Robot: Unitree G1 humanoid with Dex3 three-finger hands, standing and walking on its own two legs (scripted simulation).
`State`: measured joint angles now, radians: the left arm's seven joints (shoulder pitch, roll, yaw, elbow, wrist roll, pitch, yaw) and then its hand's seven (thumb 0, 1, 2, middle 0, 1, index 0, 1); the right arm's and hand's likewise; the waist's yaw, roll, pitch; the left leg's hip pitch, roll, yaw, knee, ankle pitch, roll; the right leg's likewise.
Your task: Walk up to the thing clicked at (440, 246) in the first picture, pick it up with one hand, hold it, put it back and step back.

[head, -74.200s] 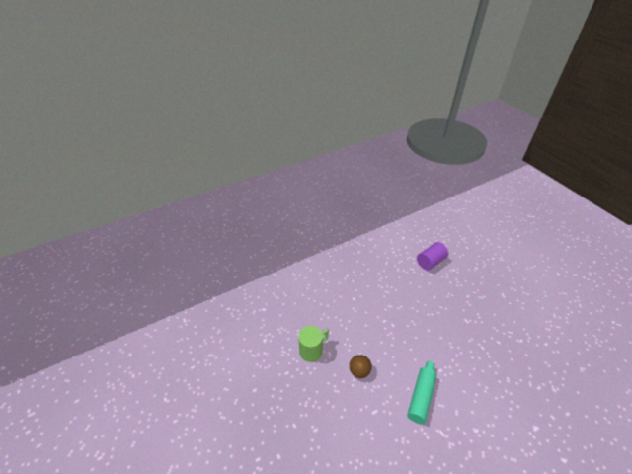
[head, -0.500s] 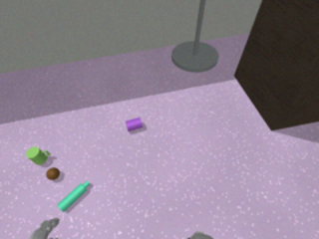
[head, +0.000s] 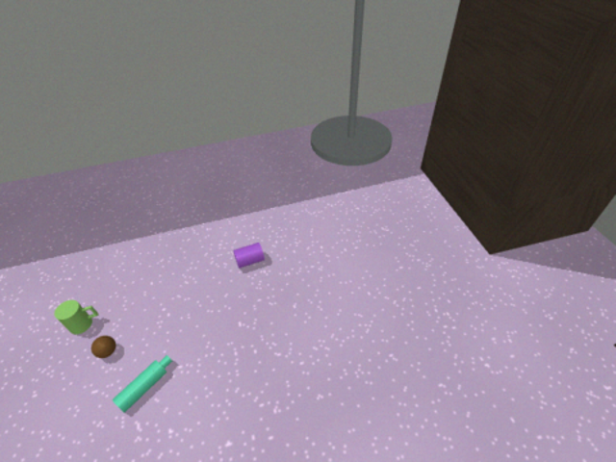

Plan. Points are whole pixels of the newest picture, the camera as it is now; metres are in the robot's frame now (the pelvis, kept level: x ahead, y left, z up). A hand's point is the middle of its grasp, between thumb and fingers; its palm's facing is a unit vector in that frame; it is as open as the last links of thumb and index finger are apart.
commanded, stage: step back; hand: left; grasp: from above
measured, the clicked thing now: (248, 255) +1.06 +0.34 -0.72
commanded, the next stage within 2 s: stand in 0.96 s
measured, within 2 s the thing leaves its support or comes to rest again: neither
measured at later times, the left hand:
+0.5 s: hand out of the picture +0.04 +0.28 -0.14, palm faces +0.08 -0.93 -0.36, open 7.4 cm
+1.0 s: hand out of the picture +0.11 +0.28 -0.14, palm faces +0.09 -0.93 -0.36, open 7.4 cm
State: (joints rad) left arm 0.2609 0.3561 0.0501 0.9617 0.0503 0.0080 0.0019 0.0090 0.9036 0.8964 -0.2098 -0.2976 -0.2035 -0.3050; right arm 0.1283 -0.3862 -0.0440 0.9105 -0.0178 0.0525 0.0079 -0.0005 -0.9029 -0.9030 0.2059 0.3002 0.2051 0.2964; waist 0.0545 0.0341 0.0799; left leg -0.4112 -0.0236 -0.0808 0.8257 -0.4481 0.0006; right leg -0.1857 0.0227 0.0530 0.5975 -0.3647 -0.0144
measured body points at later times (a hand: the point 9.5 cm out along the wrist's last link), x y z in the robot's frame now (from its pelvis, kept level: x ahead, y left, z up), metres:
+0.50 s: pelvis -0.02 +0.01 +0.01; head -0.02 +0.01 +0.46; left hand +0.04 +0.32 -0.12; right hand +0.07 -0.30 -0.12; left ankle -0.01 +0.13 -0.72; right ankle -0.01 -0.11 -0.73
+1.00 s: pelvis +0.02 +0.01 +0.01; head +0.04 +0.02 +0.46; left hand +0.10 +0.33 -0.11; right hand +0.16 -0.27 -0.11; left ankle +0.00 +0.13 -0.73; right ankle -0.01 -0.11 -0.73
